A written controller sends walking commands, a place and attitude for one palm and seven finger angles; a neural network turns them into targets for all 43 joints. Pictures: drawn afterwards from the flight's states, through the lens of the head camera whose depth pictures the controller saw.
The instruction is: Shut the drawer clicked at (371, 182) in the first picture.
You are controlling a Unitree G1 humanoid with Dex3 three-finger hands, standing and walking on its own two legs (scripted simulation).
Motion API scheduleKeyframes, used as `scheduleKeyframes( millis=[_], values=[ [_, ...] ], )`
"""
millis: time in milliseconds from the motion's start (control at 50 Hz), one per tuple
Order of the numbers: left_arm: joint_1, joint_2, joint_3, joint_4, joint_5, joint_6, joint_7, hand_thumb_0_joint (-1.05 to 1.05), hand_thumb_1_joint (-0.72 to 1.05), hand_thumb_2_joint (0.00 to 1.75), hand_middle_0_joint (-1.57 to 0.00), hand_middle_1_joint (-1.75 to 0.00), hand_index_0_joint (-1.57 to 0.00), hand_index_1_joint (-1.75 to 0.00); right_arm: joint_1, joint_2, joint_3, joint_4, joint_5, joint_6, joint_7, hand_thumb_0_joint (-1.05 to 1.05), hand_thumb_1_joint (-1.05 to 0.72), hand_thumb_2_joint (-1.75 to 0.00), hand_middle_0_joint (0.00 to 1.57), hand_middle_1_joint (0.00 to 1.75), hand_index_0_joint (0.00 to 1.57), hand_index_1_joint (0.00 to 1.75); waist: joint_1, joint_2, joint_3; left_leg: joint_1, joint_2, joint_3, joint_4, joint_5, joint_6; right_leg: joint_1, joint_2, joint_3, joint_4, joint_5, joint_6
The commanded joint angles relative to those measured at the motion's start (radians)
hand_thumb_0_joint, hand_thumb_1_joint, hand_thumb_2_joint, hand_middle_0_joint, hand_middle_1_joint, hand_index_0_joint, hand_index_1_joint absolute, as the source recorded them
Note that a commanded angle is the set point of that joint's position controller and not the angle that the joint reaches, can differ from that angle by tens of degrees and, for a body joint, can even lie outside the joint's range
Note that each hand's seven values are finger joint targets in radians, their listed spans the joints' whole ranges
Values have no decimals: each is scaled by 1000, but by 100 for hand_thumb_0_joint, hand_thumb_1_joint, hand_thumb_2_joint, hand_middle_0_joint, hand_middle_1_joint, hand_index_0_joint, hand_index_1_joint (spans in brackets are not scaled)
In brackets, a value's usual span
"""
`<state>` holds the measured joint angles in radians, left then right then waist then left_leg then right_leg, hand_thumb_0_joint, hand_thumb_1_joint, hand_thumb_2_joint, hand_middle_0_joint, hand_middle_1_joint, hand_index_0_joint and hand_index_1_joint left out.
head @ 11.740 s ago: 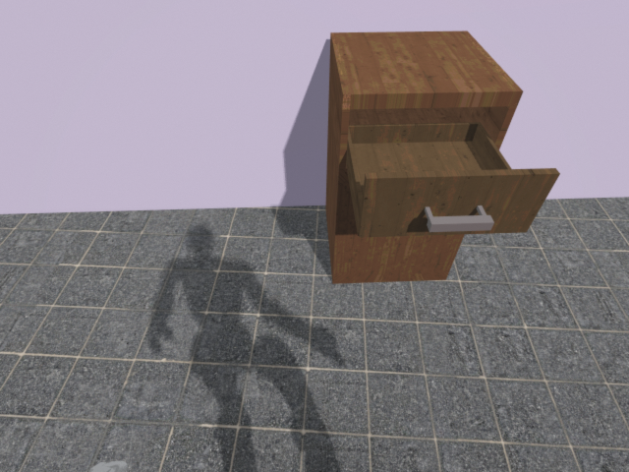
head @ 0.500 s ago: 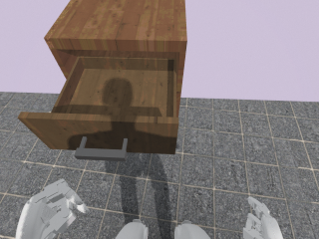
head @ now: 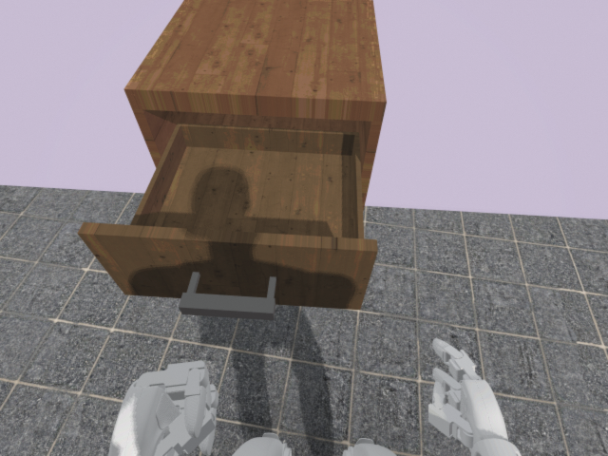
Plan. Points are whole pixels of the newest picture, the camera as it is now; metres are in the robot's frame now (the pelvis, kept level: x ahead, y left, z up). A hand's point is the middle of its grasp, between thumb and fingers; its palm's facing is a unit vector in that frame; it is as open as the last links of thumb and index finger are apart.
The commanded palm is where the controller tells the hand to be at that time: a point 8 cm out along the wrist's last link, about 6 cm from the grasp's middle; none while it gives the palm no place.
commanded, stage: raise the hand and make a fist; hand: left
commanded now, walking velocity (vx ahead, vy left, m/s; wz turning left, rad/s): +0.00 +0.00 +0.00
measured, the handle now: (231, 293) +0.35 +0.14 -0.03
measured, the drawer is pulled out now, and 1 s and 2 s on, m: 0.29 0.29 0.29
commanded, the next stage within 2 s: bring the fist close to the handle in 0.40 s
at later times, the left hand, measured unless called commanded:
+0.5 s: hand (205, 408) +0.17 +0.12 +0.08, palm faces +0.04 -1.00 +0.05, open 3.3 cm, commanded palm +0.12 +0.17 +0.07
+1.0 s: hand (237, 395) +0.20 +0.10 +0.02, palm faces -0.01 -1.00 -0.01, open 3.3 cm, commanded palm +0.17 +0.16 +0.02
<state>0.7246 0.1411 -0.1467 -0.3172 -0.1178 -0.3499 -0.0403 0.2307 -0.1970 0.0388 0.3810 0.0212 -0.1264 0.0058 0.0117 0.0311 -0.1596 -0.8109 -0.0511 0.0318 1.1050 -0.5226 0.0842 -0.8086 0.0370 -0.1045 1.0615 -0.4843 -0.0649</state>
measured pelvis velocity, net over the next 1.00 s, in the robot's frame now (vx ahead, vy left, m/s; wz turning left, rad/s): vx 0.00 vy -0.02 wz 0.00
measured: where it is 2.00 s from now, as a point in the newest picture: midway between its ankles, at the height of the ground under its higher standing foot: outside the picture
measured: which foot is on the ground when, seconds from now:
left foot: down 0.00-1.00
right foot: down 0.00-1.00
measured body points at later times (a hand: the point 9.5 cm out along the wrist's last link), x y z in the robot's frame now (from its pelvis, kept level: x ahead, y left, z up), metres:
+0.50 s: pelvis +0.01 +0.01 -0.01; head +0.07 +0.01 +0.44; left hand +0.16 +0.17 +0.08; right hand +0.22 -0.21 -0.07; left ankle +0.01 +0.07 -0.66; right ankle +0.02 -0.09 -0.66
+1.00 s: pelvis +0.00 -0.02 -0.03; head +0.08 -0.02 +0.42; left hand +0.19 +0.15 +0.02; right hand +0.20 -0.24 -0.10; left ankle +0.01 +0.07 -0.66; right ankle +0.02 -0.09 -0.66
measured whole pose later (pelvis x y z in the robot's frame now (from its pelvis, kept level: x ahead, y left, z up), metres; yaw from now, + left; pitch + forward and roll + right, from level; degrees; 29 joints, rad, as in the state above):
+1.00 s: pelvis +0.00 -0.02 -0.03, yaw +0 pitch +18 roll -1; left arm 0.59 0.14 -0.11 -0.17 -0.10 -0.42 -0.01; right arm 0.23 -0.21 0.02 0.43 0.01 -0.08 0.01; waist -0.01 0.02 -0.19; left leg -0.97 -0.03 0.02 1.23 -0.58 0.06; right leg -0.97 0.05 -0.12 1.19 -0.54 -0.09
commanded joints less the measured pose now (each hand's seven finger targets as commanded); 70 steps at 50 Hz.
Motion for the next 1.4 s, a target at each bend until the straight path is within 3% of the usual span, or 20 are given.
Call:
scheduleKeyframes(
  millis=[0, 60, 100, 160, 240, 280, 400, 460, 540, 580, 720, 820, 880, 940, 1060, 1140, 1200, 1240, 1300, 1380],
  values=[
    [34, -21, -20, -289, 1, -119, 46, 0, 90, 90, -140, -160, -140, -160, -57, -126, -59, -175, -6, -59, 5, 0, -90, -90, 20, 30, 20, 30, -18, 36, -120, 124, 61, -139, -192, 233, -75, 42, -9, 36, -114, 83, 18],
    [74, -28, -51, -243, 18, -122, 25, 0, 90, 90, -140, -160, -140, -160, -53, -139, -64, -170, -3, -57, 8, 0, -90, -90, 20, 30, 20, 30, -31, -30, -97, 87, 64, -149, -184, 213, -74, 36, -10, 39, -112, 75, 19],
    [66, -7, -53, -245, 34, -110, 11, 0, 90, 90, -140, -160, -140, -160, -50, -148, -68, -178, 0, -46, 5, 0, -90, -90, 20, 30, 20, 30, -31, -31, -106, 81, 66, -159, -186, 200, -80, 28, -12, 39, -100, 64, 21],
    [140, 31, -6, -264, 42, -77, 10, 0, 90, 90, -140, -160, -140, -160, -49, -138, -74, -190, 3, -24, 3, 0, -90, -90, 20, 30, 20, 30, 4, 12, -167, 116, 63, -148, -191, 295, -94, 72, -14, 40, -87, 120, 17],
    [172, 28, 35, -305, 17, -67, 33, 0, 90, 90, -140, -160, -140, -160, -47, -120, -82, -193, 7, -8, -1, 0, -90, -90, 20, 30, 20, 30, 22, -31, -206, 140, 64, -138, -184, 416, -101, 121, -7, 38, -87, 203, 19],
    [162, 1, 14, -327, 4, -85, 40, 0, 90, 90, -140, -160, -140, -160, -41, -120, -80, -191, 4, -13, 2, 0, -90, -90, 20, 30, 20, 30, 11, -9, -188, 144, 64, -137, -177, 429, -102, 103, -7, 34, -87, 204, 21],
    [152, -20, -54, -285, 13, -139, 10, 0, 90, 90, -140, -160, -140, -160, -42, -133, -81, -175, 0, -41, 6, 0, -90, -90, 20, 30, 20, 30, -28, -50, -130, 80, 58, -139, -145, 323, -82, 59, -10, 43, -91, 171, 25],
    [197, 12, -33, -267, 34, -125, -4, 0, 90, 90, -140, -160, -140, -160, -48, -132, -82, -181, 3, -33, 8, 0, -90, -90, 20, 30, 20, 30, -10, -5, -137, 76, 56, -135, -152, 311, -85, 66, -14, 48, -83, 152, 18],
    [119, 42, 19, -228, 44, -107, 17, 0, 90, 90, -140, -160, -140, -160, -61, -125, -79, -181, -1, -13, -1, 0, -90, -90, 20, 30, 20, 30, -11, -45, -136, 29, 47, -126, -135, 248, -77, 61, -11, 61, -79, 141, 17],
    [58, 13, 12, -209, 31, -123, 31, 0, 90, 90, -140, -160, -140, -160, -64, -122, -73, -177, -6, -17, -2, 0, -90, -90, 20, 30, 20, 30, -25, -51, -129, 4, 41, -121, -114, 205, -69, 38, -13, 67, -81, 122, 21],
    [-32, 28, 35, -191, 0, -196, 27, 0, 90, 90, -140, -160, -140, -160, -62, -130, -67, -140, -10, -43, -3, 0, -90, -90, 20, 30, 20, 30, -24, 0, -206, -25, 41, -111, -62, 195, -60, 37, -17, 100, -67, 116, 18],
    [-40, 14, 12, -98, 12, -148, 1, 0, 90, 90, -140, -160, -140, -160, -63, -137, -66, -135, -4, -31, -1, 0, -90, -90, 20, 30, 20, 30, -39, -28, -189, -61, 41, -108, -50, 192, -53, 45, -23, 112, -75, 140, 25],
    [-60, 45, 67, -54, 13, -124, 15, 0, 90, 90, -140, -160, -140, -160, -71, -136, -67, -134, -3, -16, -6, 0, -90, -90, 20, 30, 20, 30, -29, -61, -183, -104, 38, -96, -39, 172, -52, 66, -27, 134, -82, 125, 27],
    [-107, 65, 118, -48, 1, -143, 46, 0, 90, 90, -140, -160, -140, -160, -80, -126, -65, -122, -8, -16, -8, 0, -90, -90, 20, 30, 20, 30, -16, -58, -203, -145, 36, -90, -21, 162, -54, 80, -28, 153, -75, 113, 26],
    [-220, 45, 112, 6, -15, -239, 52, 0, 90, 90, -140, -160, -140, -160, -73, -128, -63, -73, -18, -45, -1, 0, -90, -90, 20, 30, 20, 30, -44, -50, -233, -204, 39, -87, 47, 142, -55, 53, -40, 197, -55, 118, 39],
    [-268, 59, 107, 75, -15, -236, 10, 0, 90, 90, -140, -160, -140, -160, -67, -146, -66, -57, -15, -48, 2, 0, -90, -90, 20, 30, 20, 30, -57, -45, -260, -230, 41, -87, 72, 141, -51, 44, -48, 209, -42, 123, 47],
    [-284, 66, 114, 88, -18, -206, -9, 0, 90, 90, -140, -160, -140, -160, -63, -152, -68, -64, -11, -38, 2, 0, -90, -90, 20, 30, 20, 30, -46, -35, -305, -225, 38, -82, 73, 169, -48, 72, -53, 206, -29, 175, 49],
    [-288, 96, 162, 115, -22, -188, 2, 0, 90, 90, -140, -160, -140, -160, -63, -153, -69, -56, -10, -27, 0, 0, -90, -90, 20, 30, 20, 30, -32, -35, -306, -230, 38, -80, 72, 187, -51, 82, -47, 201, -19, 200, 45],
    [-323, 65, 153, 87, -33, -198, 23, 0, 90, 90, -140, -160, -140, -160, -63, -145, -69, -53, -13, -26, 3, 0, -90, -90, 20, 30, 20, 30, -30, -35, -344, -216, 37, -82, 75, 219, -52, 83, -46, 182, 9, 256, 42],
    [-369, 30, 112, 127, -24, -229, 44, 0, 90, 90, -140, -160, -140, -160, -61, -145, -67, -34, -23, -28, 12, 0, -90, -90, 20, 30, 20, 30, -53, -39, -316, -224, 39, -90, 93, 224, -54, 14, -38, 157, 38, 256, 38]
  ],
)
